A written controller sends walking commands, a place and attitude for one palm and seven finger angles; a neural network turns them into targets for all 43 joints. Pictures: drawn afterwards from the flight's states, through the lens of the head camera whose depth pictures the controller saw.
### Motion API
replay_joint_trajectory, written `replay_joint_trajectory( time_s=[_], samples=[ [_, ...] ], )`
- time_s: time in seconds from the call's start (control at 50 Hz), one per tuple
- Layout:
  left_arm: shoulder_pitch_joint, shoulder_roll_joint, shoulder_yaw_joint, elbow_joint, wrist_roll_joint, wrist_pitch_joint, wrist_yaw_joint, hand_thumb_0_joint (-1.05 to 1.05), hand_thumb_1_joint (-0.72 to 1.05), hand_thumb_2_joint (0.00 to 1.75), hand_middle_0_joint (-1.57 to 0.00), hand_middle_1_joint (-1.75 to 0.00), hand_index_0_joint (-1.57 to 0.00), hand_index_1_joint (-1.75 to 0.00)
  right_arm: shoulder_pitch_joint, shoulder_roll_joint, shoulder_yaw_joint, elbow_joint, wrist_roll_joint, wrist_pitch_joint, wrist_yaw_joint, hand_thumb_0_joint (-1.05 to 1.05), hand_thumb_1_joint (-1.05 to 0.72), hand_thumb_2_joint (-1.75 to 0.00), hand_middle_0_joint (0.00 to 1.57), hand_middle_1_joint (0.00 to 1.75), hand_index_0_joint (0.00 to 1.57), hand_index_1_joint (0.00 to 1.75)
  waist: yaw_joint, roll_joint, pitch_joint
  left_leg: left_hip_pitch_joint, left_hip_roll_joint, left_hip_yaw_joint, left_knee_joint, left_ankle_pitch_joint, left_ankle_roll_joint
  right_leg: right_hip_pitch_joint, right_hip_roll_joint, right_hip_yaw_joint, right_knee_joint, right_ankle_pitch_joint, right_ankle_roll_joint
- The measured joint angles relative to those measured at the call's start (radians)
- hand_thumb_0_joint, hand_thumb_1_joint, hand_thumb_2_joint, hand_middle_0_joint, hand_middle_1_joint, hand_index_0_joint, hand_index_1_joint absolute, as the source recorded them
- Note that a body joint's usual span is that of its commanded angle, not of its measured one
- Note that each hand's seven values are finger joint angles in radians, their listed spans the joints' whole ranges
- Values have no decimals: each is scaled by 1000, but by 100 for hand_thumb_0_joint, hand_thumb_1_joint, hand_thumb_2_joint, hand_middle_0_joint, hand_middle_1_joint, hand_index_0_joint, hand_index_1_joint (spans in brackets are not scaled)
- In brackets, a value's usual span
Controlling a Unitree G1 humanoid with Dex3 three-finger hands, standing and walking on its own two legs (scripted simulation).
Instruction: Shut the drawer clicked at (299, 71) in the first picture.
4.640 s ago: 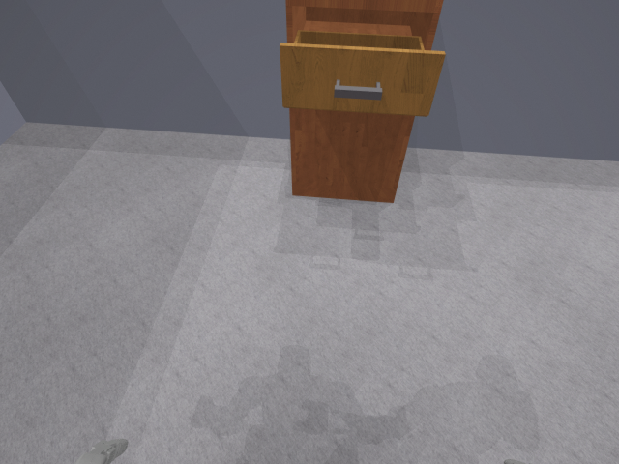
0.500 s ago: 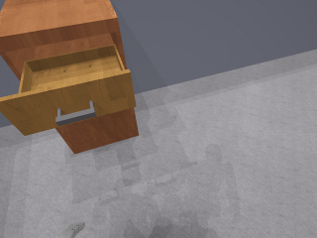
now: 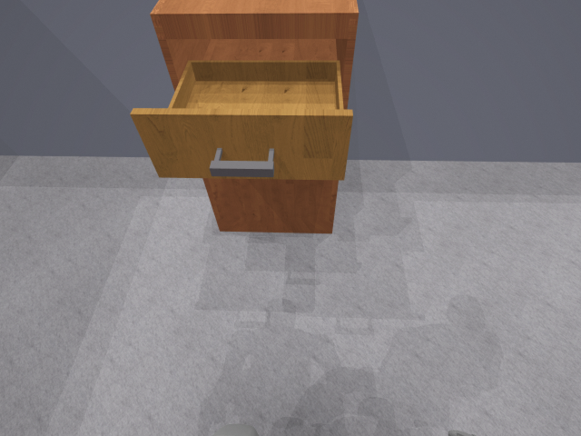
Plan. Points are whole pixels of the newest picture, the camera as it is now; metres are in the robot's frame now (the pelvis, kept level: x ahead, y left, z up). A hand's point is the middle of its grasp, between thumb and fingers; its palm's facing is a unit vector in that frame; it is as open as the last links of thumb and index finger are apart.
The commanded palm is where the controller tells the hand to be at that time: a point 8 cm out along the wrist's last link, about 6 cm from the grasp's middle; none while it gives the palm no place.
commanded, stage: take the last steps up to it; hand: left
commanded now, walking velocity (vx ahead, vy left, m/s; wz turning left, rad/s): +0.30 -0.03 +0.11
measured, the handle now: (243, 161) +0.61 +0.17 -0.04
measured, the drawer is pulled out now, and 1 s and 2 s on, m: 0.30 0.30 0.30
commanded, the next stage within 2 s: come to a stop and stand still in 1.16 s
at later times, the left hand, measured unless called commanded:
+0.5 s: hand out of the picture +0.08 +0.23 -0.18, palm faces +0.05 -0.99 -0.14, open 7.3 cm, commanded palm none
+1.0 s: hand (236, 340) +0.28 +0.14 -0.16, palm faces +0.09 -0.97 -0.24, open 7.1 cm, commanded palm none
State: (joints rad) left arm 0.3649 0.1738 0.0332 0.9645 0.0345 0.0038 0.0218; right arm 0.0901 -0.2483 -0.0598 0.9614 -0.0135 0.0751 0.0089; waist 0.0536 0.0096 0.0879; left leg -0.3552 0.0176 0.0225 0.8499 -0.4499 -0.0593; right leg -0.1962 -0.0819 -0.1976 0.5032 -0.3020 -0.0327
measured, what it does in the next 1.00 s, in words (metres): walks ahead: left foot, then right foot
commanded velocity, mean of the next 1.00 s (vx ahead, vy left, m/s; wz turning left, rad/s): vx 0.28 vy -0.07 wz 0.01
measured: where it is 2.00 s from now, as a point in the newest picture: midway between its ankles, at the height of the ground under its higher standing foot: (326, 419)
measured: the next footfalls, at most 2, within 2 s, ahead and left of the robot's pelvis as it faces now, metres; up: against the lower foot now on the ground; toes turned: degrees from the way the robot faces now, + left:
left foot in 0.08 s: +0.01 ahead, +0.12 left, +0.00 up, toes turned +5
right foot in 0.76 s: +0.28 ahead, -0.12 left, +0.00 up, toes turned -5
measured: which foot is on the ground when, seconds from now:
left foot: up 0.00-0.06, down 0.08-0.76, up 0.78-1.00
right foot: down 0.00-0.08, up 0.10-0.74, down 0.76-1.00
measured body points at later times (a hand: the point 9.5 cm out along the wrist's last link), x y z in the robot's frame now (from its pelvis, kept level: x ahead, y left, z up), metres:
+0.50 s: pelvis +0.05 +0.04 +0.01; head +0.06 +0.07 +0.45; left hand +0.08 +0.28 -0.16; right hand +0.01 -0.19 -0.13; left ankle -0.03 +0.11 -0.74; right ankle +0.11 -0.11 -0.65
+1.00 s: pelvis +0.21 -0.05 +0.00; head +0.22 -0.07 +0.45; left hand +0.28 +0.19 -0.14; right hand +0.23 -0.28 -0.16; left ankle +0.22 +0.09 -0.67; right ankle +0.24 -0.12 -0.74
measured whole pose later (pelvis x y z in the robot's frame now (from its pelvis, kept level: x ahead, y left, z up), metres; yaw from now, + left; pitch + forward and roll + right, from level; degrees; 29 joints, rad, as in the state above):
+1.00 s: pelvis +0.21 -0.05 +0.00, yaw +3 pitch -1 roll -1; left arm 0.21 0.16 0.05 1.04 0.01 -0.08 0.03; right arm 0.29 -0.16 -0.06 1.06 -0.03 -0.01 -0.02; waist -0.04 0.05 0.02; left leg -0.52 0.11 0.05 1.08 -0.32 -0.01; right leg -0.20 0.03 -0.17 0.42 -0.20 -0.08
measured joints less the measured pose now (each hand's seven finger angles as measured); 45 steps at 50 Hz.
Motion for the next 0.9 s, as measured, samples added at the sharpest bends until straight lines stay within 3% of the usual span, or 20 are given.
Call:
replay_joint_trajectory(
  time_s=[0.08, 0.12, 0.16, 0.22, 0.3, 0.4, 0.5, 0.66, 0.74, 0.78, 0.84, 0.9],
  samples=[
    [30, 26, 11, 41, -5, 7, 1, 0, 91, 90, -20, -30, -20, -30, -28, 30, 23, -14, 2, -36, -2, 0, -91, -90, 20, 30, 20, 30, 16, -22, -11, 129, -15, 39, -281, 111, 33, -23, -6, -28, 55, -24, 27],
    [30, 46, 14, 67, -10, 20, -2, 0, 91, 90, -20, -30, -20, -30, -26, 55, 32, -14, -4, -61, -4, 0, -91, -90, 20, 30, 20, 30, 19, -56, -14, 142, -36, 45, -293, 122, 99, -64, -17, 18, 175, -113, 44],
    [30, 53, 14, 88, -4, 32, -5, 1, 91, 90, -20, -30, -20, -30, -4, 75, 46, -11, -10, -72, -6, 0, -91, -89, 20, 30, 20, 30, 22, -68, -29, 165, -38, 45, -299, 109, 122, -121, -1, 78, 339, -190, 49],
    [18, 54, 12, 113, 1, 32, -18, 1, 91, 90, -20, -30, -20, -30, 52, 101, 58, 5, -9, -87, -18, 0, -91, -89, 20, 30, 20, 30, 8, -65, -58, 225, -37, 34, -378, 135, 123, -196, 9, 135, 504, -115, 53],
    [-10, 46, 13, 113, -1, 18, -28, 1, 91, 90, -20, -30, -20, -30, 128, 100, 38, 20, 4, -117, -37, -2, -94, -89, 20, 30, 21, 30, -14, -69, -74, 295, -47, 31, -488, 180, 133, -279, 5, 192, 588, 17, 62],
    [-55, 41, 23, 104, -3, 18, -31, 0, 91, 90, -20, -30, -20, -30, 235, 91, 35, 66, 0, -125, -42, -2, -94, -89, 20, 30, 21, 30, -34, -78, -83, 346, -55, 40, -555, 190, 134, -353, 6, 211, 608, 108, 71],
    [-110, 39, 27, 97, -5, 24, -39, 0, 91, 90, -20, -30, -20, -30, 342, 107, 38, 120, -6, -129, -51, -1, -92, -89, 20, 30, 20, 30, -69, -76, -72, 384, -56, 48, -588, 174, 127, -394, 2, 190, 572, 128, 69],
    [-240, 20, 14, 69, -13, 16, -49, 1, 91, 90, -19, -30, -20, -30, 466, 134, 45, 194, -23, -129, -50, 0, -91, -89, 20, 30, 20, 30, -140, -33, -23, 444, -22, 48, -588, 103, 79, -365, 8, 128, 316, 91, 27],
    [-292, 3, 7, 39, -17, -19, -50, 1, 91, 90, -19, -30, -20, -30, 497, 137, 45, 229, -20, -121, -42, 0, -91, -89, 20, 30, 20, 30, -156, 1, -10, 446, 18, 46, -482, 4, 42, -254, 41, 100, 112, 95, -11],
    [-304, -3, 8, 27, -15, -55, -43, 0, 91, 90, -20, -30, -20, -30, 487, 143, 43, 245, -8, -109, -33, 0, -91, -89, 20, 30, 20, 30, -145, 11, -2, 354, 42, 29, -219, -60, 45, -226, 56, 84, 109, 138, -18],
    [-288, -19, 3, 28, -24, -74, -31, 0, 91, 90, -20, -30, -20, -30, 426, 138, 31, 235, 3, -94, -27, 1, -91, -89, 20, 30, 20, 30, -130, 17, -4, 149, 44, -7, 232, -49, 75, -172, 72, 61, 116, 71, -36],
    [-237, -37, -1, 54, -24, -71, -17, 0, 91, 90, -20, -30, -20, -30, 341, 117, 14, 188, -6, -89, -27, 1, -91, -89, 20, 30, 20, 30, -114, 21, -29, -14, 64, 10, 362, 35, 77, -98, 85, 51, 34, 79, -40]
  ],
)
